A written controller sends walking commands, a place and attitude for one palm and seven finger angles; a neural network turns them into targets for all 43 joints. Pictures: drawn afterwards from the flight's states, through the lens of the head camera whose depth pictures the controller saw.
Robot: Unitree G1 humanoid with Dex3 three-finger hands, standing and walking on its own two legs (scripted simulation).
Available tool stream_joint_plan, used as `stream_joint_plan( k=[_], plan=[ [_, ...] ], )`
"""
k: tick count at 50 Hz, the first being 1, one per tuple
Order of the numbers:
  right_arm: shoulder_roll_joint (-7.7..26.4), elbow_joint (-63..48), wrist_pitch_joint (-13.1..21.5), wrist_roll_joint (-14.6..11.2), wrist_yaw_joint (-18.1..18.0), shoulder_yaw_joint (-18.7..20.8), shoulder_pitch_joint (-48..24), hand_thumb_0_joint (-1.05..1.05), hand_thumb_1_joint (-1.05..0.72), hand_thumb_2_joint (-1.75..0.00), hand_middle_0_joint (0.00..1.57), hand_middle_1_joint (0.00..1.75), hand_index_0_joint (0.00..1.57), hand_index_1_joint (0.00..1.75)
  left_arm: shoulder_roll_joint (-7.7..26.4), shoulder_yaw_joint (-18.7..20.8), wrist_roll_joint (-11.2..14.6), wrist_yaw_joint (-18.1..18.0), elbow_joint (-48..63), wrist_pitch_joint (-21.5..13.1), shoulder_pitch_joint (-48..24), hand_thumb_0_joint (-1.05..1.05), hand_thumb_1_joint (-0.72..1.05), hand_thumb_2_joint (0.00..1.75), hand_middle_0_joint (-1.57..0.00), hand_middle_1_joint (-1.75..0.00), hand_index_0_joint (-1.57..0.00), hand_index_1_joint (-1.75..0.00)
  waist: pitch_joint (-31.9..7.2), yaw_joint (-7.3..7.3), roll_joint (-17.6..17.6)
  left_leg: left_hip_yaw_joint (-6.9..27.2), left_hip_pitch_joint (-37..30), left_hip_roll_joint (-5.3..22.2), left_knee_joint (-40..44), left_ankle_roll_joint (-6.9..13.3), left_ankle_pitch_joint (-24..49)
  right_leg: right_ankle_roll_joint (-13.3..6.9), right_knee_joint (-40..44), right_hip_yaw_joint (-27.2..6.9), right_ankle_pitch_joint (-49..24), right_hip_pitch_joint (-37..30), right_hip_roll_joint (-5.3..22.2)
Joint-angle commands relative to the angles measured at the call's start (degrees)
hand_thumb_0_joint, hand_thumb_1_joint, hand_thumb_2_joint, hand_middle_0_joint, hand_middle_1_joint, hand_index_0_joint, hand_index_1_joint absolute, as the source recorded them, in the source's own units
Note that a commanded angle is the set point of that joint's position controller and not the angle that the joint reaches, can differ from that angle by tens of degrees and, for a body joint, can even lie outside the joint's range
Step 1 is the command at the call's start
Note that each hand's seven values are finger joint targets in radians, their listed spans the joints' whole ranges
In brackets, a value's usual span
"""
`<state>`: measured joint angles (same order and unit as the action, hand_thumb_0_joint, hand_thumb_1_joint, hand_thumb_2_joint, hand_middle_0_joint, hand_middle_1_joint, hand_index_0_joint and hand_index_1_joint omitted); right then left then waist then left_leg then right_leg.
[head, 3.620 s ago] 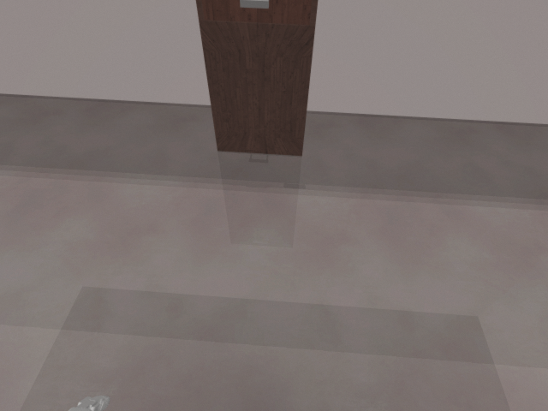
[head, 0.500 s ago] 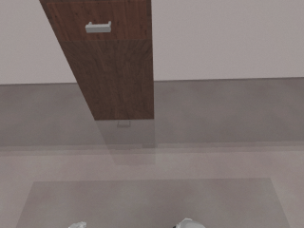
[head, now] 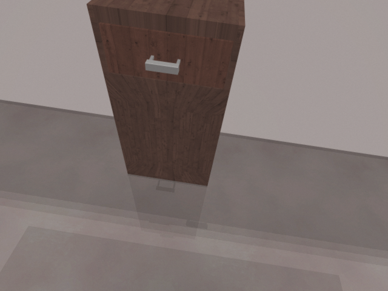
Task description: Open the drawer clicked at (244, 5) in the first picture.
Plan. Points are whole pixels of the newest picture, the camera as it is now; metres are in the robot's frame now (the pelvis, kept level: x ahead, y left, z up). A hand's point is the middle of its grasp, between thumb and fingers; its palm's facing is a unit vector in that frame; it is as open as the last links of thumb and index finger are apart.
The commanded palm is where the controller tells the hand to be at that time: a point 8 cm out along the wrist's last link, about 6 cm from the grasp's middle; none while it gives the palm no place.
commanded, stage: take the last steps up to it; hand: left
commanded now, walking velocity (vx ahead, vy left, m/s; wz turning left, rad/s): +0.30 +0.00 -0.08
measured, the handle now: (163, 63) +0.79 +0.18 +0.04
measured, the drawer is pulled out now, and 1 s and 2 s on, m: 0.00 0.00 0.00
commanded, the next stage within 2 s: come to a stop and stand still in 0.56 s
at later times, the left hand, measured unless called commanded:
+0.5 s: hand (151, 244) +0.25 +0.12 -0.16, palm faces -0.03 -0.98 -0.21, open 7.4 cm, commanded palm none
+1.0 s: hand (141, 255) +0.23 +0.15 -0.17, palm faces +0.02 -0.99 -0.17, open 7.4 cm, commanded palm none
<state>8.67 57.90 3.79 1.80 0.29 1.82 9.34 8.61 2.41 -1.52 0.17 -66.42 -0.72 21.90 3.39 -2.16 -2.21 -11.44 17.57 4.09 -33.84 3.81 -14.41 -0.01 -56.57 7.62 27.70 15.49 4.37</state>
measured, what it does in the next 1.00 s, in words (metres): walks ahead: right foot, then left foot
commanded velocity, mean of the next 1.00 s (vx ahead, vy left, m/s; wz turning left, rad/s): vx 0.06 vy -0.02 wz -0.02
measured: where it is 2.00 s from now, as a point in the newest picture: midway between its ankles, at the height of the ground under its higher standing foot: outside the picture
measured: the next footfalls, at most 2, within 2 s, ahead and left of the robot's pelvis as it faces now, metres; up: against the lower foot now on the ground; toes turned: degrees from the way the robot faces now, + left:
right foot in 0.42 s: +0.24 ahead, -0.15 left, +0.00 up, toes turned -11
left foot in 0.80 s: +0.33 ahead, +0.09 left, +0.00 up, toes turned +5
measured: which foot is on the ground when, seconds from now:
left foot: down 0.00-0.44, up 0.46-0.78, down 0.80-1.00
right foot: up 0.00-0.40, down 0.42-0.86, up 0.88-1.00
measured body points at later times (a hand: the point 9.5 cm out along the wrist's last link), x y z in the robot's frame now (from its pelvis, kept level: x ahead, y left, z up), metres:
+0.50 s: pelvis +0.15 -0.05 +0.00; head +0.17 -0.07 +0.45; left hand +0.25 +0.18 -0.14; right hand +0.05 -0.24 -0.17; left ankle +0.06 +0.08 -0.68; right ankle +0.20 -0.14 -0.73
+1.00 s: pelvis +0.23 -0.03 +0.01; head +0.27 -0.01 +0.46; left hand +0.23 +0.20 -0.16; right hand +0.32 -0.25 -0.13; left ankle +0.29 +0.08 -0.73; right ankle +0.18 -0.15 -0.69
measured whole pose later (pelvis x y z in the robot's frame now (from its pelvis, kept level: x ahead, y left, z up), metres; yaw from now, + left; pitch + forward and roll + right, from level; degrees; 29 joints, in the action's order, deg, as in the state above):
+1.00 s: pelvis +0.23 -0.03 +0.01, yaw -3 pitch +0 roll -1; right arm 7.3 58.5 0.0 1.0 -2.1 1.0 5.9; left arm 9.7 2.0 -1.1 -1.4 -61.7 2.5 15.6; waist 5.0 -2.2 -2.0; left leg -7.4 16.5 3.6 -26.2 1.3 -9.1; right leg 1.5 -47.6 3.4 28.8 17.1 1.9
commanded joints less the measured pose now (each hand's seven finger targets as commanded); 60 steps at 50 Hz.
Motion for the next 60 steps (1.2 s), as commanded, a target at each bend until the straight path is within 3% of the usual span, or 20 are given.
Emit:
stream_joint_plan(
  k=[1, 6, 16, 19, 20, 21, 22, 23, 25, 28, 35, 38, 40, 43, 47, 52, 57, 58, 59, 60],
  plan=[
    [6.8, 1.7, 0.1, -0.5, -1.7, 1.5, 9.8, 0.00, -0.90, -0.90, 0.20, 0.30, 0.20, 0.30, 2.6, 0.9, -0.3, 0.4, 5.3, -1.3, -3.4, 0.00, 0.90, 0.90, -0.20, -0.30, -0.20, -0.30, 0.6, 3.27, 6.9, 17.3, -8.5, 15.6, 24.0, 4.0, -0.7, 0.1, -10.5, -5.4, -7.5, 17.0, 4.1],
    [6.0, 2.4, 0.7, -0.7, -1.9, 1.7, 11.6, 0.00, -0.90, -0.90, 0.20, 0.30, 0.20, 0.30, 1.4, 1.1, -0.4, 0.4, 5.6, 0.1, -2.6, 0.00, 0.90, 0.90, -0.20, -0.30, -0.20, -0.30, -0.3, 2.12, 6.5, 11.7, -10.4, 13.5, 25.4, 4.9, 4.8, 1.5, -3.3, -4.6, -13.1, 17.3, 4.2],
    [6.6, 6.0, -0.3, 0.0, -1.5, 2.3, 16.2, 0.00, -0.90, -0.90, 0.20, 0.30, 0.20, 0.30, 2.1, 1.0, -0.1, 0.5, 10.2, -0.3, -13.7, 0.00, 0.90, 0.90, -0.20, -0.30, -0.20, -0.30, 3.5, 3.95, 8.0, 8.9, -11.7, 14.1, 21.6, 5.1, 7.5, 1.0, 18.5, -0.9, -12.8, 11.2, 2.0],
    [6.0, 6.4, -0.8, -0.2, -1.4, 2.1, 15.4, 0.00, -0.90, -0.90, 0.20, 0.30, 0.20, 0.30, 3.7, 1.4, -0.3, 0.3, 7.8, -1.2, -7.0, 0.00, 0.90, 0.90, -0.20, -0.30, -0.20, -0.30, 0.7, 0.56, 4.5, 5.6, -7.9, 10.6, 11.2, 1.8, 7.4, -0.1, 27.9, 1.5, -17.3, -3.0, -1.3],
    [4.7, 6.3, -0.5, -0.7, -1.2, 1.7, 15.1, 0.00, -0.90, -0.90, 0.20, 0.30, 0.20, 0.30, 6.2, 1.9, -0.4, 0.0, 6.0, -1.8, -1.3, 0.00, 0.90, 0.90, -0.20, -0.30, -0.20, -0.30, -2.2, -1.99, 1.3, 2.4, -2.7, 7.5, 1.9, -0.3, 6.6, -1.6, 30.0, -2.4, -18.6, -12.6, 1.7],
    [1.5, 5.1, -0.3, -1.2, -0.7, 1.1, 16.1, 0.00, -0.90, -0.90, 0.20, 0.30, 0.20, 0.30, 11.7, 3.0, -0.5, -0.6, 4.3, -2.5, 5.0, 0.00, 0.90, 0.90, -0.20, -0.30, -0.20, -0.30, -6.5, -3.62, -11.1, -1.7, 9.4, 1.8, -12.9, -3.0, -5.6, -6.4, 34.2, -18.5, -22.1, -23.6, 14.6],
    [2.6, 3.4, -0.8, -1.2, -0.8, 0.9, 14.9, 0.00, -0.90, -0.90, 0.20, 0.30, 0.20, 0.30, 15.3, 3.4, 0.5, -0.8, 4.0, -2.5, 8.8, 0.00, 0.90, 0.90, -0.20, -0.30, -0.20, -0.30, -8.9, -3.98, -12.9, 2.2, 14.5, -1.0, -26.5, -3.8, -21.3, -11.5, 40.9, -29.6, -23.0, -24.2, 22.0],
    [3.0, 3.3, -1.3, -1.0, -0.8, 1.2, 12.5, 0.00, -0.90, -0.90, 0.20, 0.30, 0.20, 0.30, 14.3, 3.2, 0.7, -1.1, 4.4, -2.6, 6.0, 0.00, 0.90, 0.90, -0.20, -0.30, -0.20, -0.30, -8.3, -3.72, -12.4, 8.0, 15.6, 0.9, -32.9, -3.5, -18.9, -11.9, 43.1, -30.5, -19.2, -19.0, 21.6],
    [2.3, 3.5, -1.8, -0.7, -0.6, 1.7, 10.4, 0.00, -0.90, -0.90, 0.20, 0.30, 0.20, 0.30, 8.7, 2.1, 0.6, -1.6, 6.8, -2.3, -2.8, 0.00, 0.90, 0.90, -0.20, -0.30, -0.20, -0.30, -1.0, -0.21, -3.2, 10.4, 15.9, 4.2, -34.0, -3.5, -8.8, -10.2, 45.2, -21.1, -12.3, -8.4, 17.7],
    [0.4, 4.8, -2.9, -0.3, -0.5, 1.4, 13.7, 0.00, -0.90, -0.90, 0.20, 0.30, 0.20, 0.30, 4.8, 1.2, 0.2, -1.6, 7.5, -3.2, -5.2, 0.00, 0.90, 0.90, -0.20, -0.30, -0.20, -0.30, -0.8, 3.10, -4.0, 8.7, 10.3, 4.3, -26.4, -5.3, -3.9, -7.9, 44.9, -9.7, -25.2, -2.7, 13.4],
    [0.6, 2.4, -2.7, -0.9, -0.3, 0.4, 7.6, 0.00, -0.90, -0.90, 0.20, 0.30, 0.20, 0.30, 7.0, 0.9, 0.1, -1.5, 6.2, -2.6, -4.5, 0.00, 0.90, 0.90, -0.20, -0.30, -0.20, -0.30, -1.5, 1.94, -5.1, 6.7, 4.3, 1.4, -6.0, -6.0, -2.0, -8.5, 42.1, -6.5, -34.7, -5.4, 11.4],
    [2.1, 3.6, -2.6, -1.0, -1.1, -0.3, 8.6, 0.00, -0.90, -0.90, 0.20, 0.30, 0.20, 0.30, 6.4, 0.2, 0.8, -2.1, 5.3, -1.3, -5.8, 0.00, 0.90, 0.90, -0.20, -0.30, -0.20, -0.30, -3.0, 3.24, -4.2, 6.9, -8.3, 0.5, 8.8, -6.1, 11.8, -4.4, 35.0, -3.4, -35.3, -2.8, 7.0],
    [7.4, 3.5, -2.1, -1.0, -1.5, 0.2, 9.3, 0.00, -0.90, -0.90, 0.20, 0.30, 0.20, 0.30, 4.0, -0.4, 1.0, -2.4, 5.1, -0.2, -2.1, 0.00, 0.90, 0.90, -0.20, -0.30, -0.20, -0.30, -4.8, 2.09, 6.8, 13.0, -12.8, 8.7, 9.7, -2.8, 32.8, -0.5, 31.2, -2.7, -19.7, -0.8, 2.7],
    [9.3, 2.4, -3.1, -1.4, -2.8, 0.8, 5.4, 0.00, -0.90, -0.90, 0.20, 0.30, 0.20, 0.30, 4.8, -0.6, 1.0, -2.5, 4.9, 1.6, -1.1, 0.00, 0.90, 0.90, -0.20, -0.30, -0.20, -0.30, -1.9, 2.00, 17.2, 18.1, -7.7, 13.4, 16.2, 2.1, 35.2, 1.5, 24.0, -1.6, -5.7, -1.4, -0.2],
    [11.6, 0.7, -4.1, -0.9, -3.9, 2.4, 4.7, 0.00, -0.90, -0.90, 0.20, 0.30, 0.20, 0.30, 5.8, 0.4, 0.6, -2.1, 6.8, 2.7, -1.6, 0.00, 0.90, 0.90, -0.20, -0.30, -0.20, -0.30, -7.1, 2.93, 13.0, 18.3, -14.7, 17.0, 13.2, 7.2, 47.0, 1.1, 4.9, -6.4, 4.0, 6.9, -0.8],
    [11.7, -1.2, -4.7, -0.7, -3.4, 3.6, 2.0, 0.00, -0.90, -0.90, 0.20, 0.30, 0.20, 0.30, 4.8, 1.3, 0.6, -1.7, 10.0, 3.3, -4.0, 0.00, 0.90, 0.90, -0.20, -0.30, -0.20, -0.30, -10.0, 3.07, 9.9, 15.4, -13.5, 15.8, 12.8, 6.8, 35.6, 2.0, 2.5, -7.0, 1.5, 8.1, -1.2],
    [9.6, -1.7, -5.0, -0.8, -1.7, 3.1, -1.4, 0.00, -0.90, -0.90, 0.20, 0.30, 0.20, 0.30, 3.9, 0.9, 0.5, -1.7, 7.9, 2.0, 2.2, 0.00, 0.90, 0.90, -0.20, -0.30, -0.20, -0.30, -8.2, -0.32, 9.0, 13.4, 0.7, 9.4, 12.7, 1.1, 0.4, 1.2, 29.0, -3.8, -12.2, -8.7, -1.6],
    [6.2, -1.7, -5.3, -1.3, -1.2, 2.6, -0.3, 0.00, -0.90, -0.90, 0.20, 0.30, 0.20, 0.30, 6.5, 0.8, -0.1, -2.0, 7.6, 1.3, 2.1, 0.00, 0.90, 0.90, -0.20, -0.30, -0.20, -0.30, -5.2, 0.03, -0.1, 10.0, 4.9, 3.5, 7.4, -2.4, -8.2, 0.4, 38.4, -9.2, -9.6, -8.9, 2.4],
    [3.1, -2.3, -5.6, -1.6, -0.6, 1.6, 0.3, 0.00, -0.90, -0.90, 0.20, 0.30, 0.20, 0.30, 10.7, 0.8, -0.3, -2.1, 9.0, 0.8, -1.7, 0.00, 0.90, 0.90, -0.20, -0.30, -0.20, -0.30, -2.1, 1.51, -10.6, 7.5, 5.9, -0.8, 1.8, -5.3, -10.5, -3.2, 46.4, -21.4, 1.1, -2.0, 12.1],
    [4.3, -2.8, -6.0, -1.1, -0.1, 1.6, -0.6, 0.00, -0.90, -0.90, 0.20, 0.30, 0.20, 0.30, 13.0, 1.0, -0.2, -1.9, 10.6, 1.3, -5.0, 0.00, 0.90, 0.90, -0.20, -0.30, -0.20, -0.30, -0.3, 1.22, -8.2, 8.7, 2.7, -0.9, -2.1, -5.1, -12.1, -5.6, 50.1, -23.6, 10.7, 6.0, 15.7]
  ],
)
